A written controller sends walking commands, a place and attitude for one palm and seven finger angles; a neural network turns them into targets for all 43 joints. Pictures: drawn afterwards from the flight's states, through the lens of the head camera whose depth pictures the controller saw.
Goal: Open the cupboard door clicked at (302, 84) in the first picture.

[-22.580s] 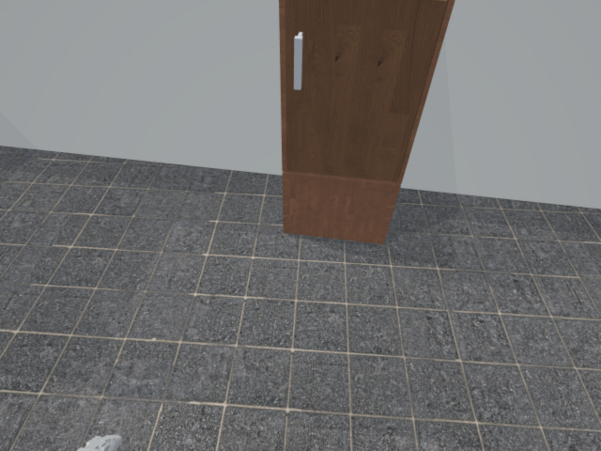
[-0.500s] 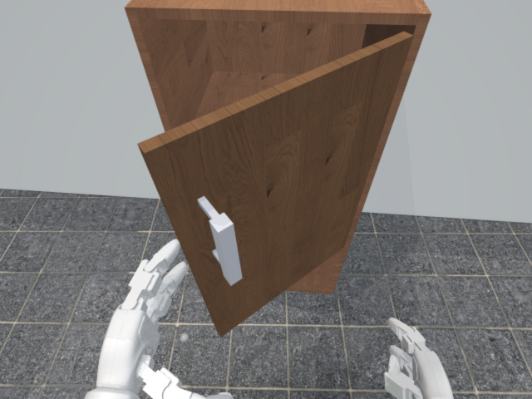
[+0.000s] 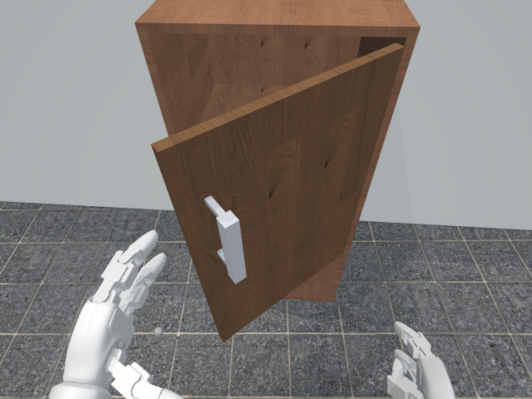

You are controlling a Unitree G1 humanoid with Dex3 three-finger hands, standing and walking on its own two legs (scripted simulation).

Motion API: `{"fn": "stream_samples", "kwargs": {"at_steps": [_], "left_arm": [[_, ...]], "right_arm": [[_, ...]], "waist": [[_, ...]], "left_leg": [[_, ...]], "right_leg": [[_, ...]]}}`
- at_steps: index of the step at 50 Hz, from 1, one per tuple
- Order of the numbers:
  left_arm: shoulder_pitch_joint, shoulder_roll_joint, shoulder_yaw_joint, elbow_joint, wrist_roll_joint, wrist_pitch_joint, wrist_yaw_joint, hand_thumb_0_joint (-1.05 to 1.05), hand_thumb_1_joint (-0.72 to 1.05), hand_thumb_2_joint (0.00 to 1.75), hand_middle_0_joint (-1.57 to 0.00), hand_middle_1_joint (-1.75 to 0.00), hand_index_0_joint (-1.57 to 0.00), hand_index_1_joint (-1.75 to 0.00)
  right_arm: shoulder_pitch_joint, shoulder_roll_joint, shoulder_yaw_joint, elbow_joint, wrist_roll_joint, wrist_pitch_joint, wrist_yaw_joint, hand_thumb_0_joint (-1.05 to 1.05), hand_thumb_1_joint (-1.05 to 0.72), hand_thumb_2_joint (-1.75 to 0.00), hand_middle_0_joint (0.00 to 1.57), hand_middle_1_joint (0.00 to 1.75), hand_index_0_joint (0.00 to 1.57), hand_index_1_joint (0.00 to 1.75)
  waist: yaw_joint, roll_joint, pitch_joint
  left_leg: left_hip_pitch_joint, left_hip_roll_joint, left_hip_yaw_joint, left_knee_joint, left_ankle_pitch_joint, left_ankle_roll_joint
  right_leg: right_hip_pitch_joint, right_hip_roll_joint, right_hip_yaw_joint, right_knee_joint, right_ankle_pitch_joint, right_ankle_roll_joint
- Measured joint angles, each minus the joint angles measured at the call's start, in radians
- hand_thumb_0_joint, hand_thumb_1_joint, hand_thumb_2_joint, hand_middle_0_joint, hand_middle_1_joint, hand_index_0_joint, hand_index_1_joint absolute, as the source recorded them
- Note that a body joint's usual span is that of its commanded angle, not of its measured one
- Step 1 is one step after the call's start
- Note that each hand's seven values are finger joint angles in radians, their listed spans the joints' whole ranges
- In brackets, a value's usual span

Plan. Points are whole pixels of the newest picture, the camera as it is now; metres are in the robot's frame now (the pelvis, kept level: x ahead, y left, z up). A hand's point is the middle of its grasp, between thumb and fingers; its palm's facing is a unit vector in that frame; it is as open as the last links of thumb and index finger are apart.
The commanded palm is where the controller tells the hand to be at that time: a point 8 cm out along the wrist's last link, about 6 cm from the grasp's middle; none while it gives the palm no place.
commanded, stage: draw the hand back to the body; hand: left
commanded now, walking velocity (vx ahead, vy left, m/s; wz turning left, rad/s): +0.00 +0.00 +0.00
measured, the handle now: (225, 241) +0.32 +0.08 +0.09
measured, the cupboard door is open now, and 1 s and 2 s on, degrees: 42 42 42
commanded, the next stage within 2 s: step back with the hand held close in 1.34 s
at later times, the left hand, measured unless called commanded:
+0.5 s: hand (78, 311) +0.19 +0.21 +0.15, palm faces +0.25 -0.92 -0.32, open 14.5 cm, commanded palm +0.15 +0.26 +0.18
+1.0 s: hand (2, 252) +0.21 +0.27 +0.22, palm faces +0.47 -0.78 -0.41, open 8.6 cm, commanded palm +0.16 +0.30 +0.23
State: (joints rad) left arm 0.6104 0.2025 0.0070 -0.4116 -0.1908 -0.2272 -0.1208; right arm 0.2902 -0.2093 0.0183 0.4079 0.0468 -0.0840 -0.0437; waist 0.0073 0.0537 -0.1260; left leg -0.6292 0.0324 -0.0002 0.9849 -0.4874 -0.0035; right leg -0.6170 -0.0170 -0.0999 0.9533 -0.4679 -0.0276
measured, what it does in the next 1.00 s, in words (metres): rises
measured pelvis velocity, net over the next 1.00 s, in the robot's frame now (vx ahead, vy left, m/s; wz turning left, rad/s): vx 0.03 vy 0.00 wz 0.00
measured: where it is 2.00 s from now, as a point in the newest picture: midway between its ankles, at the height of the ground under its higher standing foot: outside the picture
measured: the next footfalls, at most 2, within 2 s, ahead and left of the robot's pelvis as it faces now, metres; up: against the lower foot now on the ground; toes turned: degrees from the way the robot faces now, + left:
none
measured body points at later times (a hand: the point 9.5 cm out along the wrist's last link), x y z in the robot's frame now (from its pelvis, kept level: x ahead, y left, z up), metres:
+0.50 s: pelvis +0.01 +0.01 +0.04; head +0.00 +0.00 +0.48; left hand +0.17 +0.26 +0.17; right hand +0.20 -0.19 -0.03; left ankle +0.01 +0.12 -0.68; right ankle +0.01 -0.10 -0.68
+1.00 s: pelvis +0.03 +0.00 +0.06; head +0.01 -0.02 +0.51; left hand +0.18 +0.30 +0.24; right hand +0.22 -0.21 -0.02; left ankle +0.01 +0.12 -0.68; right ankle +0.01 -0.10 -0.68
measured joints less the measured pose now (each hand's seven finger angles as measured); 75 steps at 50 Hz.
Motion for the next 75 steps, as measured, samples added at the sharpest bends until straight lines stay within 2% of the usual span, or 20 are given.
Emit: {"fn": "stream_samples", "kwargs": {"at_steps": [6, 14, 16, 19, 22, 25, 32, 40, 50, 54, 62, 75], "left_arm": [[0.019, 0.011, 0.032, -0.019, -0.024, 0.059, -0.021, -0.01, -0.5, 0.3, -0.15, -0.3, -0.16, -0.31], [0.005, 0.044, 0.086, -0.054, -0.053, 0.087, -0.053, -0.02, -0.47, 0.32, -0.16, -0.3, -0.16, -0.31], [-0.011, 0.072, 0.085, -0.07, 0.012, 0.118, 0.015, -0.01, -0.43, 0.33, -0.16, -0.3, -0.16, -0.31], [-0.007, 0.087, 0.091, -0.092, 0.08, 0.159, 0.123, -0.01, -0.37, 0.36, -0.16, -0.3, -0.16, -0.31], [0.003, 0.084, 0.098, -0.098, 0.116, 0.185, 0.185, -0.01, -0.28, 0.4, -0.16, -0.3, -0.17, -0.31], [0.007, 0.091, 0.104, -0.097, 0.135, 0.197, 0.219, -0.01, -0.19, 0.44, -0.17, -0.3, -0.17, -0.31], [-0.042, 0.111, 0.148, -0.07, 0.148, 0.191, 0.252, -0.01, 0.05, 0.54, -0.18, -0.3, -0.18, -0.31], [-0.083, 0.124, 0.232, -0.042, 0.14, 0.177, 0.255, 0.0, 0.32, 0.66, -0.19, -0.3, -0.19, -0.31], [-0.131, 0.152, 0.328, -0.021, 0.127, 0.161, 0.252, 0.0, 0.67, 0.8, -0.2, -0.3, -0.21, -0.31], [-0.141, 0.136, 0.337, -0.003, 0.122, 0.155, 0.251, 0.01, 0.78, 0.85, -0.21, -0.3, -0.21, -0.31], [-0.132, 0.12, 0.3, 0.019, 0.122, 0.163, 0.238, 0.01, 0.87, 0.89, -0.21, -0.3, -0.21, -0.31], [-0.145, 0.132, 0.321, 0.025, 0.122, 0.141, 0.235, 0.01, 0.89, 0.9, -0.21, -0.3, -0.21, -0.31]], "right_arm": [[0.002, -0.007, 0.014, 0.007, 0.005, -0.017, -0.007, 0.02, -0.9, -0.9, 0.2, 0.3, 0.21, 0.3], [-0.012, -0.019, 0.021, 0.027, 0.01, -0.053, -0.013, 0.02, -0.9, -0.9, 0.2, 0.3, 0.21, 0.3], [-0.013, -0.015, 0.024, 0.031, 0.003, -0.048, -0.03, 0.02, -0.9, -0.9, 0.2, 0.3, 0.21, 0.3], [-0.017, -0.007, 0.03, 0.037, -0.007, -0.039, -0.046, 0.02, -0.9, -0.9, 0.2, 0.3, 0.21, 0.3], [-0.022, -0.002, 0.035, 0.048, -0.014, -0.035, -0.051, 0.02, -0.9, -0.9, 0.2, 0.3, 0.21, 0.3], [-0.026, -0.002, 0.041, 0.07, -0.021, -0.035, -0.052, 0.02, -0.9, -0.9, 0.2, 0.3, 0.21, 0.3], [-0.042, -0.002, 0.049, 0.133, -0.03, -0.044, -0.053, 0.02, -0.9, -0.9, 0.2, 0.3, 0.21, 0.3], [-0.07, -0.004, 0.038, 0.181, -0.037, -0.047, -0.043, 0.02, -0.9, -0.9, 0.2, 0.3, 0.21, 0.3], [-0.1, -0.019, 0.012, 0.208, -0.038, -0.034, -0.039, 0.02, -0.9, -0.9, 0.2, 0.3, 0.21, 0.3], [-0.108, -0.024, 0.004, 0.211, -0.037, -0.026, -0.033, 0.02, -0.9, -0.9, 0.2, 0.3, 0.21, 0.3], [-0.108, -0.018, 0.0, 0.221, -0.038, -0.013, -0.037, 0.02, -0.9, -0.9, 0.2, 0.3, 0.21, 0.3], [-0.104, -0.017, -0.005, 0.231, -0.035, -0.015, -0.036, 0.02, -0.9, -0.9, 0.2, 0.3, 0.21, 0.3]], "waist": [[0.007, 0.004, 0.002], [0.022, 0.0, 0.016], [0.035, -0.005, 0.022], [0.034, -0.008, 0.031], [0.034, -0.005, 0.048], [0.039, -0.002, 0.063], [0.052, 0.002, 0.101], [0.055, 0.002, 0.121], [0.067, 0.008, 0.136], [0.066, 0.015, 0.141], [0.065, 0.011, 0.151], [0.058, 0.022, 0.152]], "left_leg": [[0.054, -0.003, 0.0, -0.041, 0.014, 0.007], [0.107, -0.006, -0.007, -0.079, 0.028, 0.012], [0.132, -0.007, -0.002, -0.102, 0.036, 0.012], [0.176, -0.01, 0.002, -0.153, 0.058, 0.013], [0.221, -0.015, 0.007, -0.204, 0.079, 0.016], [0.267, -0.02, 0.011, -0.255, 0.1, 0.019], [0.366, -0.029, 0.015, -0.36, 0.142, 0.021], [0.457, -0.028, 0.023, -0.461, 0.179, 0.016], [0.518, -0.02, 0.022, -0.53, 0.207, 0.005], [0.529, -0.017, 0.021, -0.547, 0.216, 0.001], [0.54, -0.008, 0.019, -0.564, 0.228, -0.007], [0.544, 0.002, 0.014, -0.567, 0.24, -0.013]], "right_leg": [[0.059, 0.0, 0.0, -0.051, 0.019, 0.007], [0.122, -0.001, -0.007, -0.104, 0.039, 0.014], [0.145, 0.0, -0.003, -0.124, 0.047, 0.014], [0.187, -0.002, 0.001, -0.173, 0.068, 0.017], [0.231, -0.004, 0.004, -0.222, 0.09, 0.02], [0.274, -0.007, 0.007, -0.269, 0.109, 0.023], [0.368, -0.011, 0.011, -0.363, 0.146, 0.027], [0.449, -0.006, 0.018, -0.451, 0.178, 0.024], [0.507, 0.006, 0.016, -0.514, 0.201, 0.014], [0.516, 0.01, 0.015, -0.528, 0.209, 0.01], [0.527, 0.02, 0.012, -0.543, 0.218, 0.001], [0.539, 0.031, 0.008, -0.563, 0.237, -0.006]]}}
